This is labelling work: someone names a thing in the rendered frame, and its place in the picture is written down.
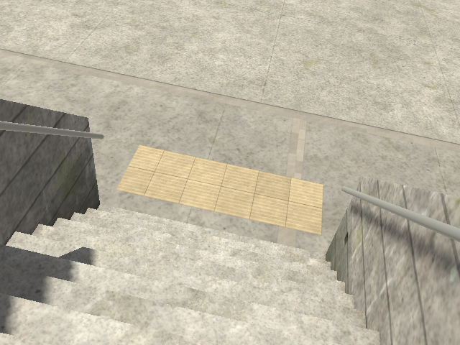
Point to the stairs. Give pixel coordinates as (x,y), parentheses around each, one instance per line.
(117,277)

